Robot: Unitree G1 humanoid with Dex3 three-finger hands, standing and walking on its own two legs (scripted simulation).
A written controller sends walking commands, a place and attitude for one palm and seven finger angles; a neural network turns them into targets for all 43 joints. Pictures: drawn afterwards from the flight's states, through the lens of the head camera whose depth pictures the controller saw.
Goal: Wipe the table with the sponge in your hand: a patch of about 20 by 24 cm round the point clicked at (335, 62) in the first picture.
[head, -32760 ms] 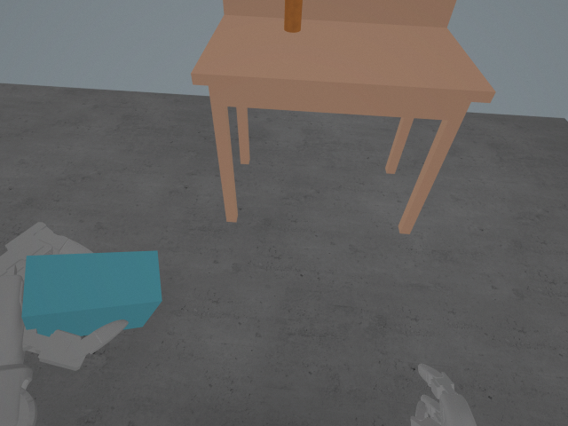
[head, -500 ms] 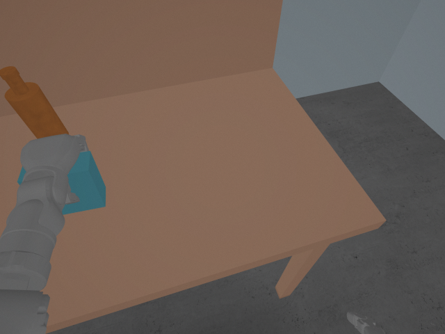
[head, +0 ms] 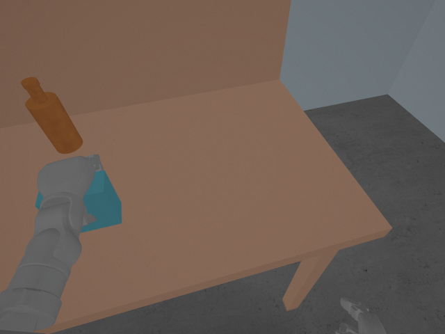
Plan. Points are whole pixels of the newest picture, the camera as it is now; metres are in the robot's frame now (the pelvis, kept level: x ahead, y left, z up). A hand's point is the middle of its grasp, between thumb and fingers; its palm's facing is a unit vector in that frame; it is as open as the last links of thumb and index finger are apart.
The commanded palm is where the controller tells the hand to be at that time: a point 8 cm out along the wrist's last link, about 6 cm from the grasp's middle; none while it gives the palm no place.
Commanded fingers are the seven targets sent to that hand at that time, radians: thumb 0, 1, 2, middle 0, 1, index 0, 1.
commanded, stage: wipe back along the first lane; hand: left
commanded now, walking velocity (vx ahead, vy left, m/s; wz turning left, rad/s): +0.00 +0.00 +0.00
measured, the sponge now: (87, 209) +0.33 +0.32 +0.01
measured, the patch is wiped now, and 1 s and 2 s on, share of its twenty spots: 1.00 1.00 1.00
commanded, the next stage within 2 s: lift the sponge slowly off the table in 0.92 s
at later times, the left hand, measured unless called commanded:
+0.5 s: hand (76, 224) +0.27 +0.29 +0.06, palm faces -0.01 -0.07 -1.00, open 9.8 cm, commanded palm +0.24 +0.28 +0.10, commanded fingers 0.00 0.10 1.30 -1.20 -1.60 -1.20 -1.60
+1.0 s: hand (76, 250) +0.22 +0.27 +0.06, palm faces +0.01 -0.08 -1.00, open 9.8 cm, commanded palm +0.19 +0.26 +0.10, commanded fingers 0.00 0.10 1.30 -1.20 -1.60 -1.20 -1.60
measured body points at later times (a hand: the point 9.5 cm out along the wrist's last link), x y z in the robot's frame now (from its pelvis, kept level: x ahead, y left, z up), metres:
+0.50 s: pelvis +0.00 -0.01 +0.00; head +0.00 -0.03 +0.45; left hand +0.27 +0.29 +0.11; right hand +0.21 -0.24 -0.10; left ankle -0.03 +0.09 -0.74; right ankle -0.01 -0.13 -0.74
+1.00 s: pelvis -0.01 -0.01 +0.00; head -0.02 -0.04 +0.45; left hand +0.22 +0.27 +0.11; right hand +0.21 -0.22 -0.09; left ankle -0.03 +0.09 -0.74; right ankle -0.01 -0.13 -0.74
